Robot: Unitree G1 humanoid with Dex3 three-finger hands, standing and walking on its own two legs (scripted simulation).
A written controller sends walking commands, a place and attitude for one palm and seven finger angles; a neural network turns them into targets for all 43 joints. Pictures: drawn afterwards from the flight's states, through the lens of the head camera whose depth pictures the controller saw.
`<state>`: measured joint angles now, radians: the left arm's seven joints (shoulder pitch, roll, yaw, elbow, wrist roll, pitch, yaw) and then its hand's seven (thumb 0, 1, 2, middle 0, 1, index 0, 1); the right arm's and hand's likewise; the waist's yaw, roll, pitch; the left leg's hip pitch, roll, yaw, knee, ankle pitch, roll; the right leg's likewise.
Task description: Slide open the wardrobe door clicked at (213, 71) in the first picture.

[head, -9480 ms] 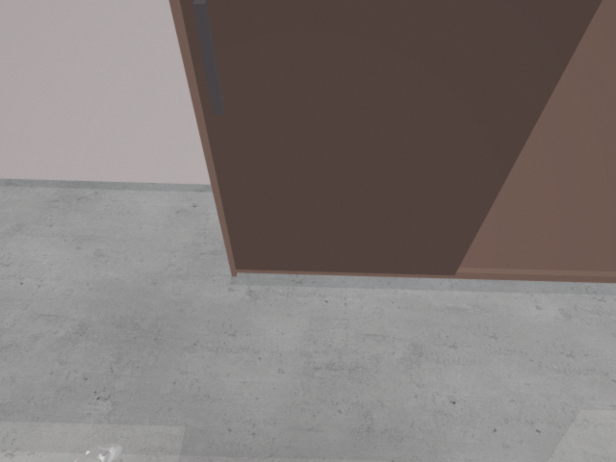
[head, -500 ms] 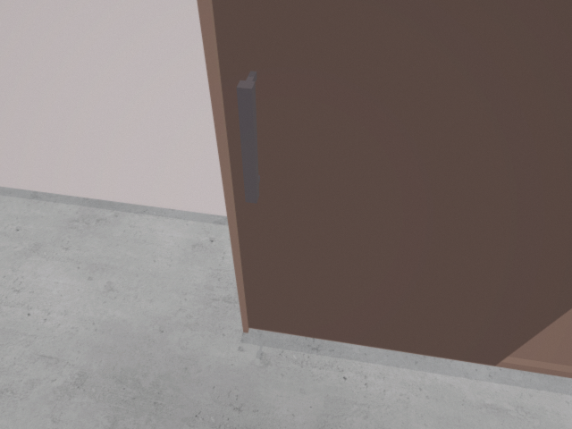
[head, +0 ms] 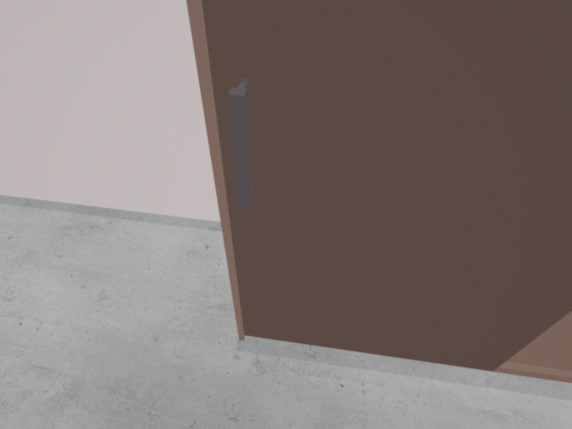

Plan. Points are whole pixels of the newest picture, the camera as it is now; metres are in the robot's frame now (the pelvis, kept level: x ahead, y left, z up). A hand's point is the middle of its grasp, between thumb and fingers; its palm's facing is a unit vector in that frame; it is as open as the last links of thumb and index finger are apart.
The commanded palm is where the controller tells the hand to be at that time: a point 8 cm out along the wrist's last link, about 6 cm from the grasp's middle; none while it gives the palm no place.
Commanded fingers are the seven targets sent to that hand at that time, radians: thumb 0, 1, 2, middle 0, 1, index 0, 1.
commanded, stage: shuffle to correct the standing spot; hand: left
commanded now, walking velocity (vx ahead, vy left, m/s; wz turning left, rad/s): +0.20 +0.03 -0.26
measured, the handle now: (245, 149) +0.53 +0.12 +0.11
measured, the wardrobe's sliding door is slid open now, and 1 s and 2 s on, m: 0.00 0.00 0.00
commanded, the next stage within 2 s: come to a stop and stand still in 0.08 s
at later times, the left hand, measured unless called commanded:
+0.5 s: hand out of the picture +0.08 +0.18 -0.18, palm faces +0.00 -0.98 -0.21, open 7.3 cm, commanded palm none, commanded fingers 0.00 0.90 0.90 -0.20 -0.30 -0.20 -0.30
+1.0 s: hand out of the picture +0.10 +0.23 -0.15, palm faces -0.03 -0.96 -0.28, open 7.3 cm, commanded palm none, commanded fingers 0.00 0.90 0.90 -0.20 -0.30 -0.20 -0.30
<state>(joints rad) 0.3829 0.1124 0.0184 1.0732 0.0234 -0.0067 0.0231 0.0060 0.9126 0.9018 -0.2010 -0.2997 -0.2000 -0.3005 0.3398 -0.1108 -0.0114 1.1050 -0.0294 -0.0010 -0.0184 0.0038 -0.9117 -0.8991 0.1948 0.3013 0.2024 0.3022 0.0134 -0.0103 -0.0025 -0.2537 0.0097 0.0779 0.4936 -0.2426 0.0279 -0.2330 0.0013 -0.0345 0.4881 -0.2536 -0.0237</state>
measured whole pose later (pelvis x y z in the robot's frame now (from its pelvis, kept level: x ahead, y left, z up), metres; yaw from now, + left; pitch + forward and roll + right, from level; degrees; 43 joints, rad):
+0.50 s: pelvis +0.07 +0.00 +0.00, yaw -2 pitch +1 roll +0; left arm 0.29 0.14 0.03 1.05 0.02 -0.01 0.05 0.02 0.94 0.90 -0.20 -0.30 -0.20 -0.30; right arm 0.29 -0.11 -0.02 1.10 -0.02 -0.01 -0.05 0.02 -0.93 -0.90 0.20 0.30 0.20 0.30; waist 0.00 -0.01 0.05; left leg -0.19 0.01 0.12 0.51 -0.31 0.02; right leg -0.22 -0.01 -0.02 0.58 -0.30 -0.01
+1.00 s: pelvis -0.01 +0.02 -0.01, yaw -2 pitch -4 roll -1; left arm 0.22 0.27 0.01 0.88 0.03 0.01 0.02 0.01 0.91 0.90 -0.20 -0.30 -0.20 -0.30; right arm 0.20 -0.27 -0.04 0.90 -0.04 0.00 0.00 0.00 -0.91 -0.90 0.20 0.30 0.20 0.30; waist -0.01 0.00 0.00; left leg -0.24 0.00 0.10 0.55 -0.25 0.06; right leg -0.23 -0.02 -0.03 0.53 -0.25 0.00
